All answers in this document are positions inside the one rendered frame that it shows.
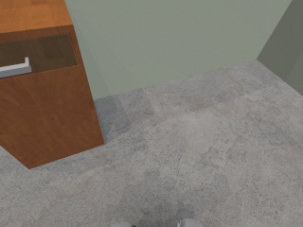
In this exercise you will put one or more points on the handle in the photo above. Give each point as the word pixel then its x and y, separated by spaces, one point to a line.
pixel 15 69

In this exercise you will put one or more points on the cabinet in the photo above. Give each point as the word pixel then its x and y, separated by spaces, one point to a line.
pixel 49 115

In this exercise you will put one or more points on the drawer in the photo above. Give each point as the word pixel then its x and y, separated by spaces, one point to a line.
pixel 45 53

